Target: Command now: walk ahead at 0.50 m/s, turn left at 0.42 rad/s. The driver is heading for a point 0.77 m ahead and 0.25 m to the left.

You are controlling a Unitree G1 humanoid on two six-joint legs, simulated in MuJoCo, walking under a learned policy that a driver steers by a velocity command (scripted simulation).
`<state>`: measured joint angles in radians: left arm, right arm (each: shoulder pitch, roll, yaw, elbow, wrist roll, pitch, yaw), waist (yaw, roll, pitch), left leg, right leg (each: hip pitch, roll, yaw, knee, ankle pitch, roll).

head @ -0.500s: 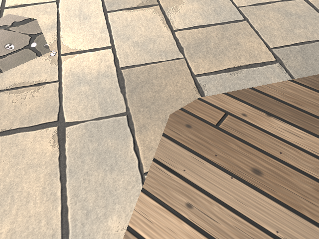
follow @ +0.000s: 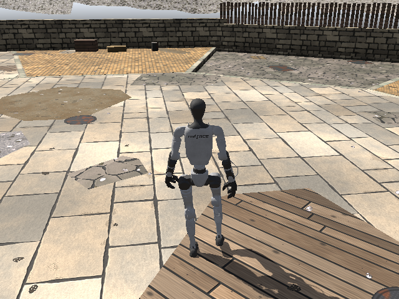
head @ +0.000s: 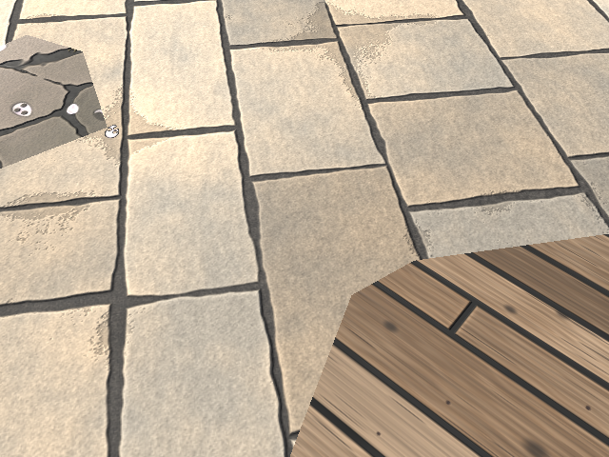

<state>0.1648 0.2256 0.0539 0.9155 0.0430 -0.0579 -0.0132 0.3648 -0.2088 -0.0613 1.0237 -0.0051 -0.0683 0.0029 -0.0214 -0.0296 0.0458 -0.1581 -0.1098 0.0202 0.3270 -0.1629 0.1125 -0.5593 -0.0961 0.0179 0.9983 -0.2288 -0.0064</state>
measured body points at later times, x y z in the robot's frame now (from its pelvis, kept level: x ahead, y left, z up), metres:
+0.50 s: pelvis +0.27 -0.04 +0.00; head +0.30 -0.05 +0.45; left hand +0.30 +0.24 -0.11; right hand +0.41 -0.29 -0.14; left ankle +0.20 +0.07 -0.66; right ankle +0.31 -0.13 -0.74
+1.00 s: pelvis +0.46 +0.09 -0.01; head +0.50 +0.13 +0.43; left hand +0.39 +0.36 -0.15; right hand +0.72 -0.06 -0.12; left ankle +0.48 +0.15 -0.75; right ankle +0.50 -0.07 -0.65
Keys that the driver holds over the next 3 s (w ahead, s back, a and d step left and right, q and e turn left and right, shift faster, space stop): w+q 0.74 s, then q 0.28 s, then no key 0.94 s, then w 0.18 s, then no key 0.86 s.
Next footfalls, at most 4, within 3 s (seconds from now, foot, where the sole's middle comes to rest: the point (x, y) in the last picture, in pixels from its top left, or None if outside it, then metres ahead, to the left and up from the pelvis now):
0.30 right None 0.35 -0.12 -0.78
0.84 left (220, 447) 0.51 0.18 -0.78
1.42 right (282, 389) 0.64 0.04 -0.78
2.30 left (189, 427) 0.56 0.25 -0.78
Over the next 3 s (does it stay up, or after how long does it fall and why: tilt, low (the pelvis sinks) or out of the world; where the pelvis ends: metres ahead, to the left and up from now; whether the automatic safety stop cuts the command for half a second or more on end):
stays up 0.63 0.20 0.00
